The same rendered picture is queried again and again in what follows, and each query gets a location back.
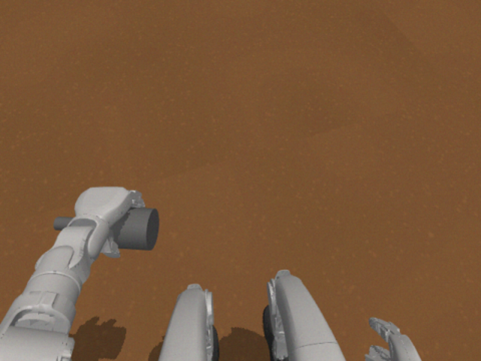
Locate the left robot hand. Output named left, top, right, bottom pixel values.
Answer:
left=74, top=187, right=145, bottom=258

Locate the right robot hand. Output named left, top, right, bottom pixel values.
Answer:
left=365, top=317, right=421, bottom=361

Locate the left robot arm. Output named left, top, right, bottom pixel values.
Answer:
left=0, top=214, right=110, bottom=361

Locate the right robot foot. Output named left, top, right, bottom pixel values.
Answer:
left=263, top=305, right=289, bottom=361

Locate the bottle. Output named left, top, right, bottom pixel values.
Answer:
left=53, top=207, right=159, bottom=250

